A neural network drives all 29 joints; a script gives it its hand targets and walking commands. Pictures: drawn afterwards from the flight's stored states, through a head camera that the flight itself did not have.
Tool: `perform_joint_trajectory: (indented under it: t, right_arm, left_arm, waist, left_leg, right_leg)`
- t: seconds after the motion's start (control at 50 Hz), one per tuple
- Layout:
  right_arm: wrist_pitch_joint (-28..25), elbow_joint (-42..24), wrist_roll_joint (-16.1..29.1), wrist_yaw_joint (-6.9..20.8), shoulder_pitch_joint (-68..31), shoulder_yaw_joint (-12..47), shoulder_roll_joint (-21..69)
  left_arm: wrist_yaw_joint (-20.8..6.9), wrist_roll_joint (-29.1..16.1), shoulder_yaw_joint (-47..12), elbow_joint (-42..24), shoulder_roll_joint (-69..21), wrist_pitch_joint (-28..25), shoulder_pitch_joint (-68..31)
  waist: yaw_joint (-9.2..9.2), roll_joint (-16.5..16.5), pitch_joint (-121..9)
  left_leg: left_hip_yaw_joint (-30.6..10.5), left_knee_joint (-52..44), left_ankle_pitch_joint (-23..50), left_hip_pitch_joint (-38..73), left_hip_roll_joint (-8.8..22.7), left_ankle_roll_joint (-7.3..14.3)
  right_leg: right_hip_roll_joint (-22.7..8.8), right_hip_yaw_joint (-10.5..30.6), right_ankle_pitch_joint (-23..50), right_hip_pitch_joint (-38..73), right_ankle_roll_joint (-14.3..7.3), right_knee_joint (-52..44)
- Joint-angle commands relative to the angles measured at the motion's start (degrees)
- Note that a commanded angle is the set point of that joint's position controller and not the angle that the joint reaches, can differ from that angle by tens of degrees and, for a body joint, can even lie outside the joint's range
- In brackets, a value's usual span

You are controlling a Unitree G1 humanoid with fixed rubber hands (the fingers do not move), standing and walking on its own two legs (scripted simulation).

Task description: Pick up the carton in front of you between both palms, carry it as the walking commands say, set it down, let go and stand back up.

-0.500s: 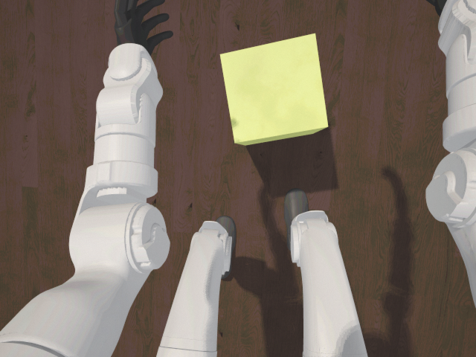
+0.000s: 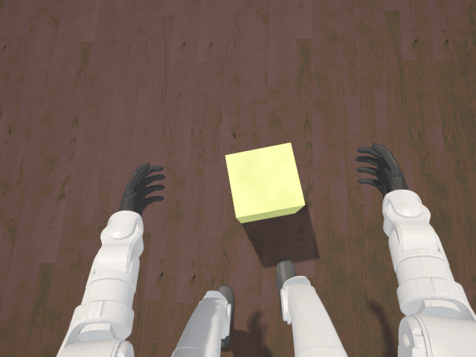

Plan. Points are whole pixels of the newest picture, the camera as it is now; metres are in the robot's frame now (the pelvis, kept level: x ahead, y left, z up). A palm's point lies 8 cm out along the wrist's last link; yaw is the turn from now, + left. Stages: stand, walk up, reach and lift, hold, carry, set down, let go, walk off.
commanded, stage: let go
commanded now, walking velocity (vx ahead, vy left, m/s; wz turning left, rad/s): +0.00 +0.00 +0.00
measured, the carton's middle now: (263, 187) +0.47 -0.03 -0.60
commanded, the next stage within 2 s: stand in 0.90 s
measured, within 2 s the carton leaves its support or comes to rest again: neither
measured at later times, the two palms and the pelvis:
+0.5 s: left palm (71, 299) +0.21 +0.25 -0.01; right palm (419, 287) +0.22 -0.22 -0.02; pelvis +0.05 +0.02 +0.05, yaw +0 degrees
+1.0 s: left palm (61, 296) +0.21 +0.27 -0.02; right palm (443, 302) +0.20 -0.25 -0.03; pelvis +0.05 +0.01 +0.05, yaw +1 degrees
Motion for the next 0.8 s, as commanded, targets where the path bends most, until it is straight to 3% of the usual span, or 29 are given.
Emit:
perform_joint_trajectory:
  t: [0.0,0.14,0.28,0.36,0.56,0.64,0.78]
  right_arm:
    - [-2.7,-6.2,0.8,0.1,0.9,0.3,-4.4]
    - [-5.5,-9.3,2.8,-0.4,16.6,3.1,-3.4]
    - [-7.2,-13.9,3.8,-0.8,31.3,5.5,-2.5]
    - [-6.9,-15.8,4.0,-0.8,37.3,6.7,-2.3]
    - [-1.5,-18.7,4.9,0.8,40.8,8.8,-3.5]
    - [0.0,-19.5,4.9,1.0,40.4,9.0,-3.7]
    - [0.9,-20.2,4.1,0.7,41.6,8.8,-3.2]
  left_arm:
    - [-0.7,-1.0,-0.4,-5.3,5.0,-2.7,2.6]
    - [-0.9,-2.4,-3.2,-7.8,5.6,-5.2,16.8]
    - [-1.0,-3.0,-5.2,-10.7,6.7,-6.7,29.8]
    - [-1.5,-2.9,-6.2,-12.2,7.4,-6.5,32.8]
    - [-1.8,-1.4,-6.8,-13.1,7.5,-1.8,33.4]
    - [-1.7,-0.8,-6.2,-13.0,7.6,-0.4,33.5]
    - [-2.2,-0.6,-5.6,-13.4,8.0,0.6,33.9]
  waist:
    - [-0.74,-3.8,-36.5]
    - [-0.61,-1.5,-27.2]
    - [-0.32,-2.0,-17.5]
    - [-0.87,-2.0,-10.6]
    - [-1.16,1.4,4.5]
    - [-0.79,1.9,5.7]
    - [-1.19,-1.2,3.8]
  left_leg:
    - [2.2,-8.3,11.5,5.0,-0.3,-1.0]
    - [0.9,-13.4,16.5,16.1,0.8,-0.8]
    - [0.2,-20.7,21.2,27.0,1.1,-0.3]
    - [0.3,-24.8,19.9,31.7,1.2,0.1]
    - [0.0,-31.4,6.9,28.8,3.2,1.7]
    - [0.2,-31.2,6.7,28.8,3.2,1.9]
    - [1.0,-29.0,11.1,34.1,1.7,1.5]
  right_leg:
    - [-0.4,1.5,16.9,47.9,0.0,-0.9]
    - [0.2,0.6,17.1,53.0,0.2,-5.7]
    - [0.9,-0.2,19.5,63.5,0.8,-12.5]
    - [1.3,-0.5,18.5,67.2,1.1,-16.5]
    - [2.2,-2.0,10.1,75.2,1.6,-17.9]
    - [2.2,-2.0,10.1,77.1,1.6,-17.5]
    - [1.7,-1.0,14.9,76.5,1.6,-18.0]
